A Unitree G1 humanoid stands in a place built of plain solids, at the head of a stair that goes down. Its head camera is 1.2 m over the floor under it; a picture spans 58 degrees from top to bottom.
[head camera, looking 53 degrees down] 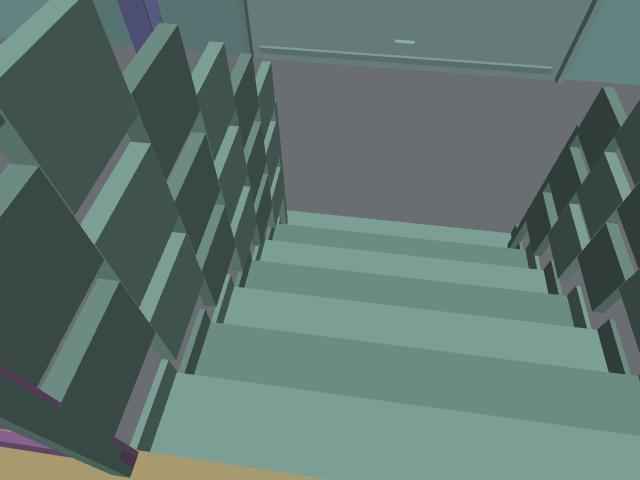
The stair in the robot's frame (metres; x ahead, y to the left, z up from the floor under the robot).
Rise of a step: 0.17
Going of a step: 0.26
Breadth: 1.62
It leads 8 degrees to the right of straight ahead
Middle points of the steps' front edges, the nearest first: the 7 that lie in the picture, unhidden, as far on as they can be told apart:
0.39 -0.32 -0.16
0.65 -0.36 -0.33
0.91 -0.39 -0.49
1.17 -0.43 -0.66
1.42 -0.46 -0.82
1.68 -0.50 -0.99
1.94 -0.53 -1.15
